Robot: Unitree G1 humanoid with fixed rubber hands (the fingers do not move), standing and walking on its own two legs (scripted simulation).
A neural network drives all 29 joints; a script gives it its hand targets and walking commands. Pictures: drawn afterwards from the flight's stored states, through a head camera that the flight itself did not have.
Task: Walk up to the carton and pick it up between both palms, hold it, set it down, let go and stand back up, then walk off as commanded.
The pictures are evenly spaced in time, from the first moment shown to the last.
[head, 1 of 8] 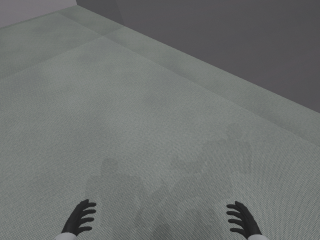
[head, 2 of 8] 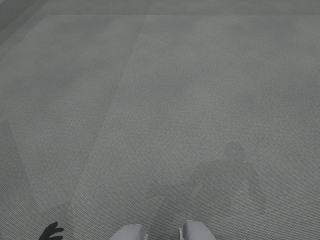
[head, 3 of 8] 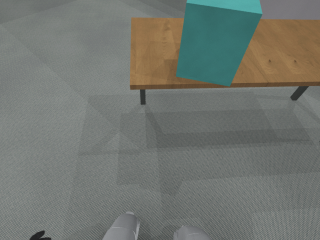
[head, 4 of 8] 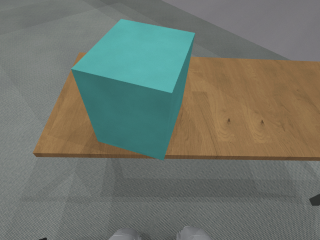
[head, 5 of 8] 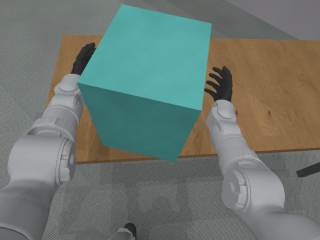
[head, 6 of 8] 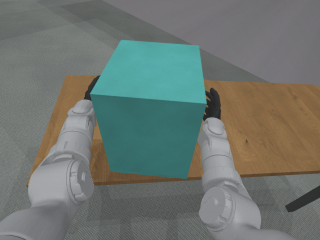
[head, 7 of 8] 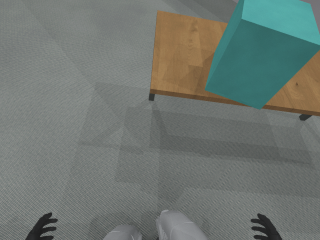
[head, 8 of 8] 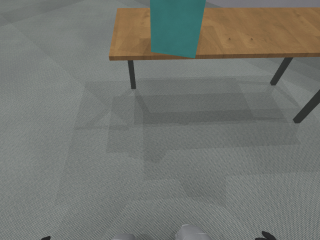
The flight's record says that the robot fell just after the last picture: no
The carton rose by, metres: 0.22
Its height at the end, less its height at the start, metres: +0.00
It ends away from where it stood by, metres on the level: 0.02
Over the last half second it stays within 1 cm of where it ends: yes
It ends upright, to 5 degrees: yes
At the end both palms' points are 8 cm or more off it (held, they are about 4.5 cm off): yes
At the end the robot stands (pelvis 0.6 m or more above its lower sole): yes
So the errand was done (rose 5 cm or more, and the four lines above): yes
